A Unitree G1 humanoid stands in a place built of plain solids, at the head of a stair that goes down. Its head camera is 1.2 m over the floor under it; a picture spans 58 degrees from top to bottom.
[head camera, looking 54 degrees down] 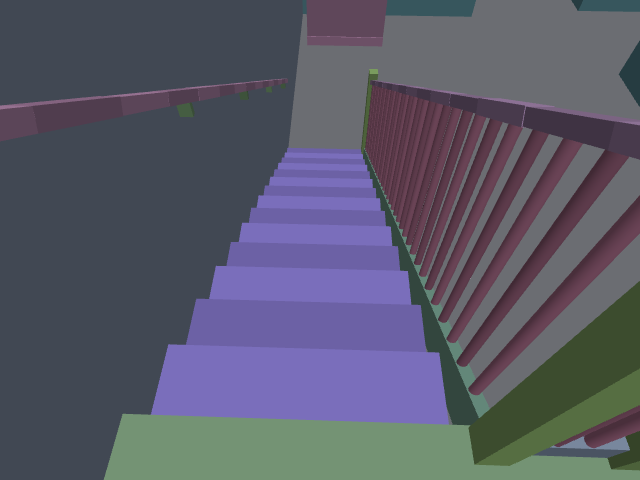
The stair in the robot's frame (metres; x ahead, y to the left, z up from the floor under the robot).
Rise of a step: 0.17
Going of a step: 0.26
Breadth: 0.90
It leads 2 degrees to the right of straight ahead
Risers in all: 15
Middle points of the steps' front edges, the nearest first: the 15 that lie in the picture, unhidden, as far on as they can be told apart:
0.29 0.07 0.00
0.55 0.06 -0.17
0.82 0.05 -0.34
1.08 0.04 -0.52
1.35 0.03 -0.69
1.61 0.02 -0.86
1.88 0.01 -1.03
2.14 0.01 -1.20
2.40 0.00 -1.38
2.67 -0.01 -1.55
2.93 -0.02 -1.72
3.20 -0.03 -1.89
3.46 -0.04 -2.06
3.73 -0.04 -2.24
3.99 -0.05 -2.41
